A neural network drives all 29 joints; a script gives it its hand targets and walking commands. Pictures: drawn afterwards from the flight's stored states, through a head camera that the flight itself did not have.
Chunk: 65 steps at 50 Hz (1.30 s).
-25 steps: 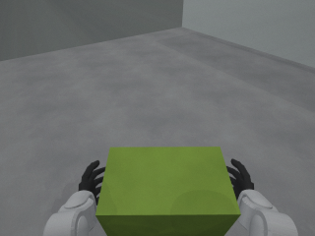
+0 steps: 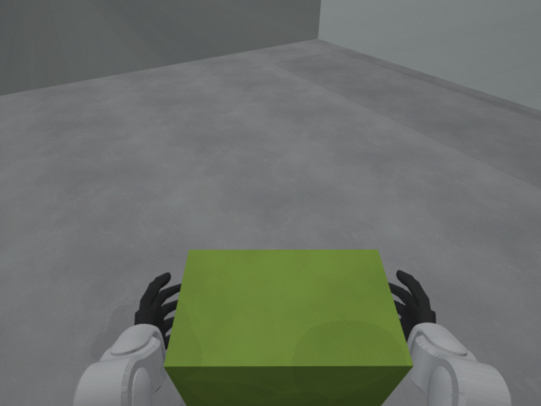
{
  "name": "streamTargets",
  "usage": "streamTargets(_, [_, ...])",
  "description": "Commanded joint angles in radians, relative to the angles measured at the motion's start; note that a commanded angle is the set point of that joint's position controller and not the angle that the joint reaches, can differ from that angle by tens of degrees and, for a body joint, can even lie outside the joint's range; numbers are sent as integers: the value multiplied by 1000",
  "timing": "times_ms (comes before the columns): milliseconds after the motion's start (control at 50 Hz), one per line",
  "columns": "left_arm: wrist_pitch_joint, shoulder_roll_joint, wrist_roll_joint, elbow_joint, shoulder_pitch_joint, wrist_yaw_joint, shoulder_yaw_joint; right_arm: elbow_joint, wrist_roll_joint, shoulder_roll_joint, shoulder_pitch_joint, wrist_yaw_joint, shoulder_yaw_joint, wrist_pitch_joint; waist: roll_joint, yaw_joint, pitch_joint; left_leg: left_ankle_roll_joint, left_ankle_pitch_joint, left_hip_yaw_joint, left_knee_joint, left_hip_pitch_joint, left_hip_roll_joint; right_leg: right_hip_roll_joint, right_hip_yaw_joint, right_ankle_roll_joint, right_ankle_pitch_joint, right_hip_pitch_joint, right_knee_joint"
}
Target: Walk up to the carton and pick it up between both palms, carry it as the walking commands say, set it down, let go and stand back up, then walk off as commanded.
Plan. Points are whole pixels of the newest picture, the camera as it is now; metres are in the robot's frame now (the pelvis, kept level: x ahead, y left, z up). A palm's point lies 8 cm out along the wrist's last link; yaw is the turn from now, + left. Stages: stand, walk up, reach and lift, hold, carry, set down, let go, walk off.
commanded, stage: carry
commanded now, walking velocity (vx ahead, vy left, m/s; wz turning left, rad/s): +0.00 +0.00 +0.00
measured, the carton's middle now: (282, 347) +0.23 +0.00 +0.04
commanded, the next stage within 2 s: none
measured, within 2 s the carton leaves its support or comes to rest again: neither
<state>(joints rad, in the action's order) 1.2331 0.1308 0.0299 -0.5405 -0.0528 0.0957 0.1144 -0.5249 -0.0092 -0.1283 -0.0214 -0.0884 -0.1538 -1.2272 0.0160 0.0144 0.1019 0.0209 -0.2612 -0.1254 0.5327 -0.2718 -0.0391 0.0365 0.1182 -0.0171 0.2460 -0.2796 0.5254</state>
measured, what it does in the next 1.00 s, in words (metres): stands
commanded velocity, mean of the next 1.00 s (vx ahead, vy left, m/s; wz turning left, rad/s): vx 0.00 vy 0.00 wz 0.00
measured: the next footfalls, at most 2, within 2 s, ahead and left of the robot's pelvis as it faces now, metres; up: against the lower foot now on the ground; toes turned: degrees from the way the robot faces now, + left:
none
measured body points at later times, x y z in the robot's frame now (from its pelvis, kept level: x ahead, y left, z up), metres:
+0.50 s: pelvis -0.01 +0.00 +0.00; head -0.04 +0.00 +0.45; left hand +0.24 +0.17 +0.07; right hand +0.24 -0.17 +0.07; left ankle +0.01 +0.10 -0.73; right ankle +0.02 -0.11 -0.73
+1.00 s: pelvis +0.00 +0.00 +0.00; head -0.02 +0.00 +0.45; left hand +0.26 +0.17 +0.04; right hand +0.26 -0.17 +0.04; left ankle +0.01 +0.10 -0.73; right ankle +0.02 -0.11 -0.73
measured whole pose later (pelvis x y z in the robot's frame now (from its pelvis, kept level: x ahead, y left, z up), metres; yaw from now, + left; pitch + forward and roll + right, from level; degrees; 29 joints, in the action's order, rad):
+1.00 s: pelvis +0.00 +0.00 +0.00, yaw +0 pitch +2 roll +1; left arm 0.92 0.12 0.09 -0.18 0.01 0.03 0.15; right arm -0.16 0.07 -0.13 0.03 -0.04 -0.16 -0.90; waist 0.00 0.00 0.10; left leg 0.02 -0.25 -0.13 0.52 -0.31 -0.03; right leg 0.05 0.10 -0.02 0.24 -0.34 0.55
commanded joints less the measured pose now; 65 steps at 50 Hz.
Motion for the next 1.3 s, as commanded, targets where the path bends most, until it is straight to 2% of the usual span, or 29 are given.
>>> streamTargets(0, [-29, 607, -213, -124, 443, -97, -662, -123, -239, -616, 486, 97, 719, 20, 2, 3, 116, 8, 77, 95, -108, 14, -84, 78, -108, -18, -40, 46, -117])
streamTargets(200, [-42, 646, -226, -98, 409, -102, -665, -131, -232, -640, 455, 93, 725, 40, -53, -3, 185, 21, 100, 114, -84, 22, -84, 79, -125, -25, -86, 74, -107])
streamTargets(220, [-66, 566, -154, 46, 452, -107, -569, 26, -169, -560, 489, 97, 630, 61, -43, 0, 144, 12, 90, 99, -99, -5, -78, 86, -126, -26, -75, 58, -111])
streamTargets(300, [-86, 679, -228, -129, 469, -109, -674, -167, -249, -673, 523, 104, 739, 83, -14, -4, 165, 10, 76, 106, -94, 15, -79, 82, -125, -31, -50, 36, -102])
streamTargets(320, [-100, 598, -168, 20, 450, -107, -594, 22, -177, -587, 450, 104, 642, 94, -1, -4, 167, 15, 103, 98, -105, 25, -74, 79, -132, -27, -50, 23, -98])
streamTargets(360, [-101, 645, -207, -126, 471, -104, -685, -116, -214, -631, 482, 104, 705, 99, 19, -2, 130, 17, 83, 101, -124, 6, -76, 72, -124, -18, -3, -2, -93])
streamTargets(420, [-146, 517, -113, 162, 461, -114, -520, 203, -87, -517, 424, 103, 523, 142, -6, -5, 176, 20, 77, 107, -102, 24, -80, 85, -146, -30, -34, 19, -95])
streamTargets(440, [-143, 600, -188, -56, 496, -113, -644, -12, -159, -598, 439, 101, 635, 138, -16, -4, 187, 27, 117, 108, -94, 39, -85, 83, -133, -28, -51, 19, -101])
streamTargets(480, [-190, 528, -103, 177, 470, -127, -505, 188, -85, -532, 449, 113, 544, 182, -46, -10, 182, 22, 90, 109, -107, 26, -82, 87, -140, -32, -60, 25, -98])
streamTargets(500, [-187, 634, -173, -18, 538, -128, -611, -16, -159, -635, 553, 111, 657, 186, -41, -7, 171, 19, 97, 109, -110, 24, -82, 86, -127, -26, -52, 24, -96])
streamTargets(520, [-197, 556, -106, 216, 480, -129, -501, 192, -86, -551, 493, 114, 550, 194, -48, -14, 154, 19, 65, 108, -112, -20, -83, 84, -133, -20, -20, 28, -104])
streamTargets(580, [-254, 564, -99, 226, 513, -143, -500, 252, -64, -571, 467, 129, 526, 249, -13, -15, 175, 16, 82, 112, -132, -11, -88, 95, -131, -26, -25, 25, -75])
streamTargets(620, [-255, 686, -181, 6, 561, -138, -617, 5, -151, -677, 544, 125, 655, 254, -8, -12, 214, 22, 171, 110, -119, 21, -86, 86, -112, -11, -98, 42, -60])
streamTargets(640, [-282, 559, -79, 277, 513, -142, -469, 280, -44, -555, 504, 131, 502, 279, -28, -13, 223, 28, 175, 113, -118, 51, -91, 80, -113, -13, -98, 25, -55])
streamTargets(660, [-292, 637, -150, 78, 541, -141, -572, 103, -117, -644, 502, 131, 603, 291, 0, -13, 207, 16, 182, 103, -120, 42, -89, 86, -109, -15, -112, 26, -52])
streamTargets(720, [-322, 547, -65, 232, 517, -139, -483, 267, -45, -566, 485, 133, 515, 323, 21, -12, 194, 33, 130, 111, -139, 14, -97, 90, -106, -5, -49, 29, -57])
streamTargets(740, [-298, 668, -186, -30, 514, -128, -610, -16, -174, -688, 519, 119, 667, 295, -14, -14, 204, 33, 128, 118, -137, 19, -96, 89, -124, -10, -57, 29, -67])
streamTargets(820, [-337, 474, -35, 360, 464, -138, -394, 338, -27, -497, 501, 122, 472, 342, -42, -16, 215, 34, 108, 114, -107, 2, -89, 102, -131, -19, -116, 48, -87])
streamTargets(840, [-327, 611, -144, 75, 502, -129, -541, 56, -136, -637, 533, 114, 628, 327, -76, -13, 208, 34, 138, 112, -112, 13, -97, 100, -117, -21, -126, 44, -64])
streamTargets(880, [-347, 483, -43, 336, 493, -146, -435, 371, -6, -512, 439, 130, 470, 348, -20, -8, 216, 33, 157, 107, -107, 25, -96, 90, -129, -33, -155, 46, -64])
streamTargets(940, [-356, 600, -152, 61, 516, -140, -555, 58, -118, -627, 502, 118, 617, 355, -42, -12, 222, 26, 204, 105, -108, 39, -98, 99, -107, -18, -142, 41, -52])
streamTargets(1000, [-379, 520, -75, 272, 496, -156, -467, 282, -24, -543, 459, 126, 514, 381, -22, -10, 247, 29, 114, 95, -87, 24, -92, 112, -128, -28, -135, 43, -74])
streamTargets(1060, [-343, 684, -197, -23, 566, -145, -639, 3, -150, -696, 515, 122, 672, 345, 16, -10, 199, 31, 215, 106, -109, 8, -94, 97, -99, -18, -132, 51, -51])
streamTargets(1080, [-326, 592, -118, 210, 489, -145, -544, 230, -63, -591, 433, 122, 562, 324, 7, -11, 213, 38, 156, 99, -103, 18, -90, 98, -117, -18, -109, 30, -66])
streamTargets(1120, [-331, 508, -72, 258, 465, -136, -471, 263, -53, -527, 473, 117, 528, 333, -31, -8, 240, 34, 192, 106, -78, 43, -95, 98, -106, -19, -155, 56, -59])
streamTargets(1160, [-321, 565, -145, 73, 450, -125, -534, 53, -138, -581, 494, 110, 624, 320, -58, -8, 256, 33, 211, 107, -70, 57, -97, 113, -123, -25, -244, 64, -59])
streamTargets(1200, [-340, 476, -32, 377, 386, -143, -427, 356, -6, -474, 394, 125, 478, 340, -26, -11, 252, 23, 194, 97, -56, 51, -92, 114, -140, -37, -275, 54, -53])
streamTargets(1260, [-340, 589, -180, -32, 576, -136, -577, 41, -142, -645, 491, 120, 623, 331, -26, -9, 209, 24, 157, 111, -83, -30, -92, 112, -128, -27, -192, 89, -58])
streamTargets(1280, [-321, 553, -111, 159, 495, -137, -516, 184, -91, -578, 457, 124, 578, 315, -63, -8, 212, 17, 157, 109, -81, -19, -96, 104, -118, -32, -182, 86, -68])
